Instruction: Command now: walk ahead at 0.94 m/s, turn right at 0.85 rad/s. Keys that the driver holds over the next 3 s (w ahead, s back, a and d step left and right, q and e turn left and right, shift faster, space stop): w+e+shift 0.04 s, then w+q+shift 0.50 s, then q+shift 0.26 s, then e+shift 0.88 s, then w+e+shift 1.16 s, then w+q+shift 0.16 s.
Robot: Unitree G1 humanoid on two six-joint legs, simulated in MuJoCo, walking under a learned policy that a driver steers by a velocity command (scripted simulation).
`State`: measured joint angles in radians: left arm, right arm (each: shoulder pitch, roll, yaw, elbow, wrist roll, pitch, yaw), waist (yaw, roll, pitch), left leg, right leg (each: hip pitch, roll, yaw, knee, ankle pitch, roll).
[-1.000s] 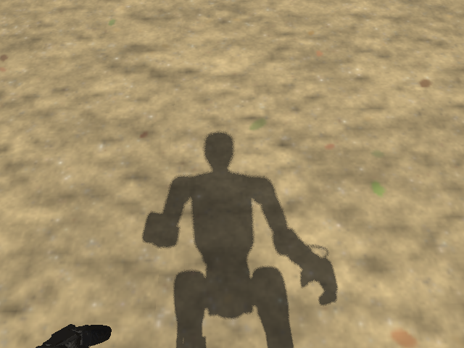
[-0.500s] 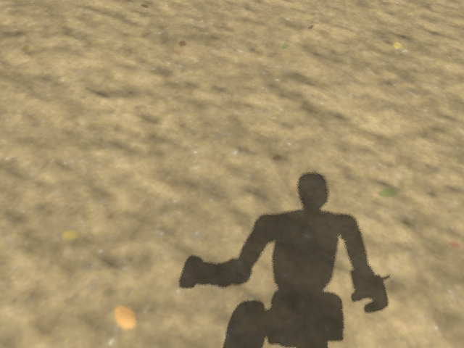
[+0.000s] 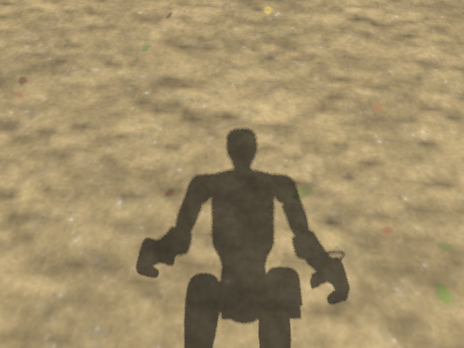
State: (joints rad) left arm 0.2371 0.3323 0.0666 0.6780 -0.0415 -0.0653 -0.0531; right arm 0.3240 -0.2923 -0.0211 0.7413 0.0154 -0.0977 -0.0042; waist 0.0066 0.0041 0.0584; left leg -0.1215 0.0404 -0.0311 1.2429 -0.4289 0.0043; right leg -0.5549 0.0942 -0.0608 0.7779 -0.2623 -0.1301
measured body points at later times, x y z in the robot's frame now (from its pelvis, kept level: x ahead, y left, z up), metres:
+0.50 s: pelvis +0.47 +0.02 +0.01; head +0.50 +0.02 +0.46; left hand +0.56 +0.30 -0.10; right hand +0.61 -0.25 -0.10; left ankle +0.59 +0.07 -0.70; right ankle +0.26 -0.10 -0.56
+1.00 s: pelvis +0.82 +0.01 +0.03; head +0.86 +0.03 +0.48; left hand +0.85 +0.30 -0.08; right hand +1.08 -0.18 -0.06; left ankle +0.73 +0.11 -0.63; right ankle +0.98 -0.03 -0.70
